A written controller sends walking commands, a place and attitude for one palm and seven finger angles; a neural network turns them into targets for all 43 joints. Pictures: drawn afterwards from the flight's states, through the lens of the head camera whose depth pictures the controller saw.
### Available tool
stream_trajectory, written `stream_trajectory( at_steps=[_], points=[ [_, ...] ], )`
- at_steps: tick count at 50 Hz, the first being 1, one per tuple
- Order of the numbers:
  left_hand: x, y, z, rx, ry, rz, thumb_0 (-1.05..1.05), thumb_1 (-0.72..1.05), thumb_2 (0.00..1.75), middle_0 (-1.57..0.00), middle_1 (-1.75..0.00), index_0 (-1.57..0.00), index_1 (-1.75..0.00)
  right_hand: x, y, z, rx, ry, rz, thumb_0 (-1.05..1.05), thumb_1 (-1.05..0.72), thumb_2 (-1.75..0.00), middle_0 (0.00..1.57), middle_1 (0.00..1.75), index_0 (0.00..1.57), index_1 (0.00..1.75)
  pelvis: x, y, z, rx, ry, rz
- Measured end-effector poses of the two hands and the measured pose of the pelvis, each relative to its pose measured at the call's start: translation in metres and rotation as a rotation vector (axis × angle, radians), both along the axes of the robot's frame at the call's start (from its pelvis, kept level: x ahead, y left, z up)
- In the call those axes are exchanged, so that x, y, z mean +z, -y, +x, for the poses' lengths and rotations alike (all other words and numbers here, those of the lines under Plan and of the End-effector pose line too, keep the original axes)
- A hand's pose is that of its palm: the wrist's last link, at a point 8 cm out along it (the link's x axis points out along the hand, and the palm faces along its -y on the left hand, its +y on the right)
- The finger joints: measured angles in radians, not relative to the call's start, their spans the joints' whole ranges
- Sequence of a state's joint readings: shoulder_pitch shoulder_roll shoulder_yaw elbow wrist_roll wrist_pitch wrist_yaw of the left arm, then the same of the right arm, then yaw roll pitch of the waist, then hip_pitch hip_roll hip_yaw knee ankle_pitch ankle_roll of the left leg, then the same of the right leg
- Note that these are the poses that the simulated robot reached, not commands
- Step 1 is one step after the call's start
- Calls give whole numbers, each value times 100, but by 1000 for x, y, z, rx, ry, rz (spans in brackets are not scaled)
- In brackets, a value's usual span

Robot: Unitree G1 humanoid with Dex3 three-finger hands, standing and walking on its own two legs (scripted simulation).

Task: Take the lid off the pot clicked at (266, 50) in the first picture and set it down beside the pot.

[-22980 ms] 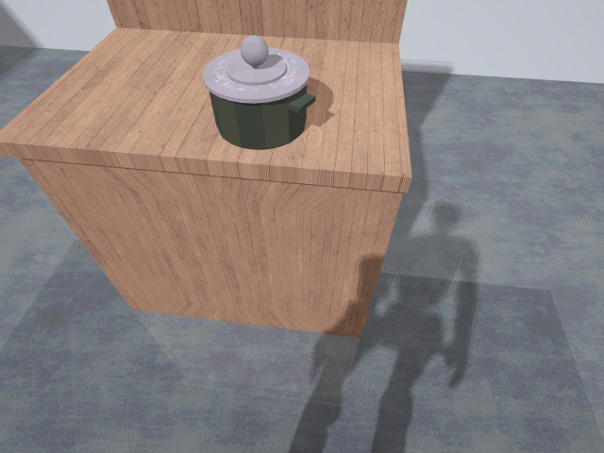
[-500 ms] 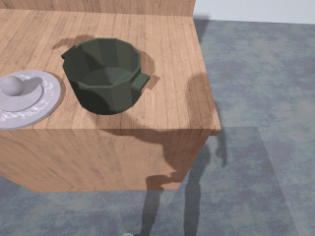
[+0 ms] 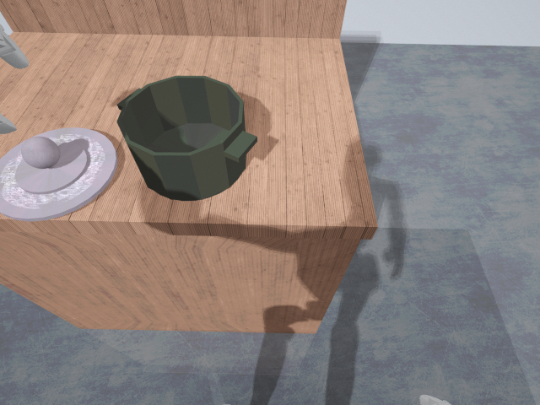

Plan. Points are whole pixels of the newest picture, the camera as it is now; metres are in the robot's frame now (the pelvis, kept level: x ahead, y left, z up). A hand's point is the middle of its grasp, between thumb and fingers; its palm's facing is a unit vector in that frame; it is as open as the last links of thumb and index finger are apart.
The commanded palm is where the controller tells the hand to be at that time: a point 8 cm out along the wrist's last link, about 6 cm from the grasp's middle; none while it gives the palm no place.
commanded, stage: draw the hand back to the body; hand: left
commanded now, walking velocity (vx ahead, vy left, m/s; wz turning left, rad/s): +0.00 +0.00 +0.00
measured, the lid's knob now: (41, 152) +0.49 +0.36 +0.08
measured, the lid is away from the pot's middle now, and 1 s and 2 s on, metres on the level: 0.23 0.23 0.23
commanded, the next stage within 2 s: step back with the hand held close in 1.74 s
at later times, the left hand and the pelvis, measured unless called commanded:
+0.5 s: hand out of the picture +0.40 +0.28 +0.27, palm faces +0.53 -0.82 -0.21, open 9.9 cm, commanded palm +0.34 +0.30 +0.28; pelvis +0.03 -0.03 +0.01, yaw -2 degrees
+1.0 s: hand out of the picture +0.30 +0.24 +0.26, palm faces +0.51 -0.83 -0.22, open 7.7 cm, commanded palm +0.24 +0.26 +0.27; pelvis +0.01 -0.04 +0.02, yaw -2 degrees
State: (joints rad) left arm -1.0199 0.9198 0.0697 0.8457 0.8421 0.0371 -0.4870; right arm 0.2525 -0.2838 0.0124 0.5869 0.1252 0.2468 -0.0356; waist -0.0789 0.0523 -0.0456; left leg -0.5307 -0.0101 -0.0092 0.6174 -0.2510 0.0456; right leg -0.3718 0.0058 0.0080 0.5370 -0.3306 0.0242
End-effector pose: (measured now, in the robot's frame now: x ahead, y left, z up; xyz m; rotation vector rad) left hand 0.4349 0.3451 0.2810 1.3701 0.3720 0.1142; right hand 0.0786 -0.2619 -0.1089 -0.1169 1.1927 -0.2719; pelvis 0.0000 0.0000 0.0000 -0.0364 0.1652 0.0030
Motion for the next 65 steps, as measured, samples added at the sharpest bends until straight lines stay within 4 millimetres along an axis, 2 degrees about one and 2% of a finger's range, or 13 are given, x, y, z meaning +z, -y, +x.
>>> stream_trajectory(
  at_steps=[2,5,8,12,17,27,43,52,65],
  points=[
    [2,4,-6,-52,231,-299,0,-9,80,-44,-72,-45,-72,5,-3,10,50,45,-12,1,-91,-89,20,30,20,30,2,2,-1,-2,29,3],
    [3,10,-15,-72,529,-603,0,-9,80,-45,-72,-45,-72,13,-6,24,100,105,-26,1,-91,-89,20,30,20,30,5,6,2,-11,58,7],
    [-1,14,-21,-39,712,-785,0,-8,80,-44,-72,-44,-72,22,-5,36,115,162,-36,1,-91,-89,20,30,20,30,8,10,7,-20,80,8],
    [-8,19,-30,7,831,-898,0,-5,81,-43,-70,-43,-70,30,1,47,111,228,-48,1,-90,-89,20,30,20,30,11,14,14,-33,102,11],
    [-7,25,-46,17,914,-922,0,4,81,-41,-67,-41,-67,33,13,57,105,273,-57,1,-90,-89,20,30,20,30,13,19,22,-44,119,18],
    [-7,36,-87,9,964,-882,1,26,84,-35,-57,-35,-57,29,28,73,122,293,-54,1,-91,-89,20,30,20,30,15,31,29,-42,142,28],
    [-10,65,-151,-53,988,-873,1,65,87,-26,-40,-26,-40,40,12,108,199,429,-13,2,-91,-89,20,30,20,30,16,42,19,-29,195,34],
    [-15,74,-183,-79,993,-870,2,83,89,-23,-33,-22,-33,45,7,109,218,460,-12,2,-90,-89,20,30,20,30,17,43,14,-30,217,33],
    [-23,84,-227,-124,972,-845,2,89,89,-21,-30,-21,-30,47,3,101,221,474,-26,2,-90,-89,20,30,20,30,18,38,8,-29,238,30]
  ],
)
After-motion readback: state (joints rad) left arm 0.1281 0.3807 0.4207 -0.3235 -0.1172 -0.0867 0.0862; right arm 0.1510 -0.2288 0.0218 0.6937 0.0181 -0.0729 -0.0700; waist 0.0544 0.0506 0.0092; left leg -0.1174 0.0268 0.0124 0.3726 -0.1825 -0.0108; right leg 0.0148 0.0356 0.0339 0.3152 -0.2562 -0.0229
